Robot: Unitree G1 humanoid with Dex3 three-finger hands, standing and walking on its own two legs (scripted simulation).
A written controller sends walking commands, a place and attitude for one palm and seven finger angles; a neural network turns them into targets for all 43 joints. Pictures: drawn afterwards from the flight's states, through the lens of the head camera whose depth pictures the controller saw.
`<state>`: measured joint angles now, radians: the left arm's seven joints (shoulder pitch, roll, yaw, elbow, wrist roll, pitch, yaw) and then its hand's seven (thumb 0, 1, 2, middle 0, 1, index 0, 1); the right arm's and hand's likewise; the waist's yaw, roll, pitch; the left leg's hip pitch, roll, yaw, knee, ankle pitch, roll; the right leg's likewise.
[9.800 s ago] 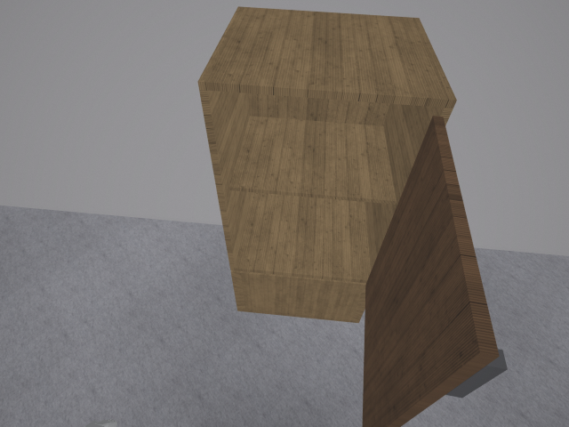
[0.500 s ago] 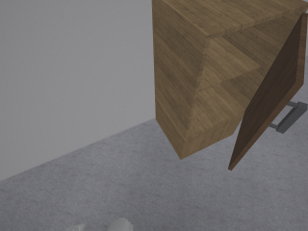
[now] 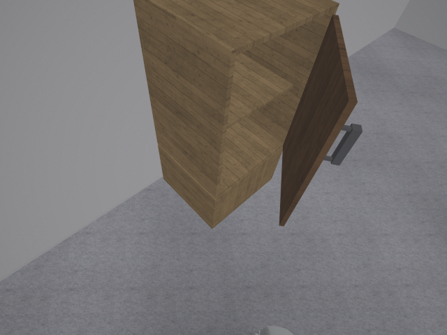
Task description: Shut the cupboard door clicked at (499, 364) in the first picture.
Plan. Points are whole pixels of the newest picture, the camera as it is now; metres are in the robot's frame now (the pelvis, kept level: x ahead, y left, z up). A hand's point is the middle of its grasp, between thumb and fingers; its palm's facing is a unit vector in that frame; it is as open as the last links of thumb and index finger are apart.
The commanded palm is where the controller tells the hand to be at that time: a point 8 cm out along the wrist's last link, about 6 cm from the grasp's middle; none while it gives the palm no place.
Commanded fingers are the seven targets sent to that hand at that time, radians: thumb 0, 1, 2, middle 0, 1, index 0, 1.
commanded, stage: turn to face it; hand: left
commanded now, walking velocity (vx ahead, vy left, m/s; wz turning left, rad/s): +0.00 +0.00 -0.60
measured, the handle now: (337, 144) +0.59 -0.27 -0.04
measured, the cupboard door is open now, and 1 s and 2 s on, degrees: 36 36 36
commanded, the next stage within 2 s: take the last steps up to it in 1.22 s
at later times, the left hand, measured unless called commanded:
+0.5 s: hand (167, 334) +0.14 +0.11 -0.16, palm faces -0.26 -0.93 -0.25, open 7.3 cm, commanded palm none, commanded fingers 0.00 0.90 0.90 -0.20 -0.30 -0.20 -0.30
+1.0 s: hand (180, 300) +0.21 +0.10 -0.17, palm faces -0.54 -0.81 -0.22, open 7.3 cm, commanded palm none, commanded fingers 0.00 0.90 0.90 -0.20 -0.30 -0.20 -0.30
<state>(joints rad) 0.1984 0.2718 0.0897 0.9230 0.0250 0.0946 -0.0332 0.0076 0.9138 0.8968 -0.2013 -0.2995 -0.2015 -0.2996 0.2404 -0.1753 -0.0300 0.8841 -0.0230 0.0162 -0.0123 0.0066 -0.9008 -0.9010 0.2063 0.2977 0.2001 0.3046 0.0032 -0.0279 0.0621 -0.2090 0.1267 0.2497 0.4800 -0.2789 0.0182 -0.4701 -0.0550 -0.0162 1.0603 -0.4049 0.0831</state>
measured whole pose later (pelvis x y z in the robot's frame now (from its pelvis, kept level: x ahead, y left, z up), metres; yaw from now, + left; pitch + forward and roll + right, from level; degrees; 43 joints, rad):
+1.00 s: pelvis +0.02 -0.04 +0.00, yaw -35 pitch +0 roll -2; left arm 0.17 0.27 0.08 0.93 0.02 0.08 -0.03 0.01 0.91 0.90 -0.20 -0.30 -0.20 -0.30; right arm 0.23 -0.19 -0.03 0.89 -0.03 0.03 -0.01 0.01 -0.90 -0.90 0.21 0.30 0.20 0.30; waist -0.01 -0.01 0.08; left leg -0.19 0.14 0.22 0.51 -0.31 -0.01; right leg -0.41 -0.05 -0.04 0.88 -0.44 0.06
